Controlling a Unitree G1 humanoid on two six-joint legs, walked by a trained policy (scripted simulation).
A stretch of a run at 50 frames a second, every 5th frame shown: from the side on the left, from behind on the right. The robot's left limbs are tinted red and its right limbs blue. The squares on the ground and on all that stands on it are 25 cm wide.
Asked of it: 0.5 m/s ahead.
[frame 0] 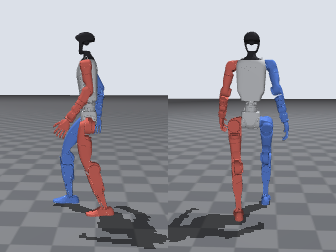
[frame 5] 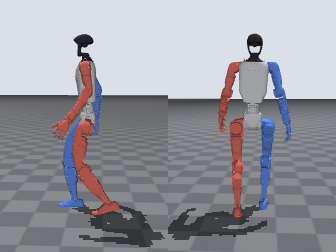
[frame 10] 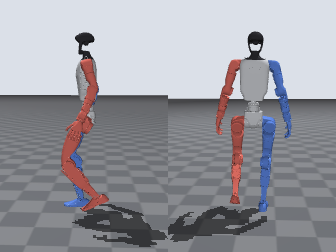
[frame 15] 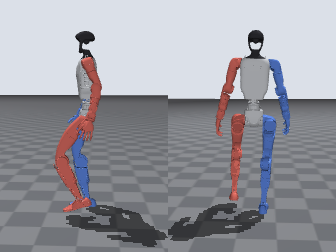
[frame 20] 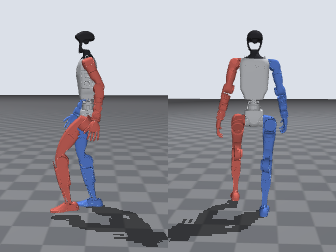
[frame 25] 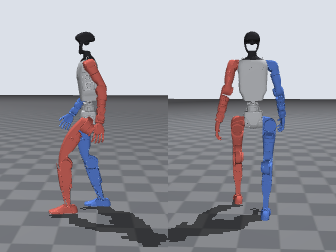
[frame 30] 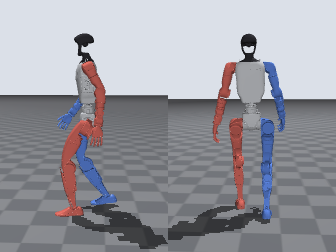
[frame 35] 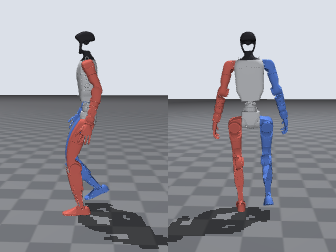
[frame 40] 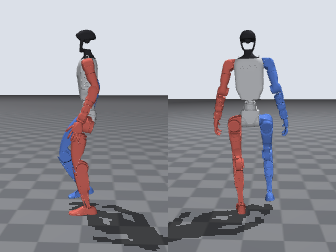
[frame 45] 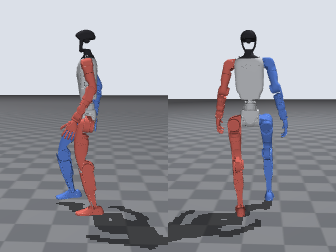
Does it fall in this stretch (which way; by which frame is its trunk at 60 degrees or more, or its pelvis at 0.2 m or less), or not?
no
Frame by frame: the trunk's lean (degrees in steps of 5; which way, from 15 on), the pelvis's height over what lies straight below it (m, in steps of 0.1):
0: 5, 0.8
5: 5, 0.8
10: 5, 0.8
15: 5, 0.8
20: 5, 0.8
25: 5, 0.8
30: 5, 0.8
35: 5, 0.8
40: 5, 0.8
45: 5, 0.8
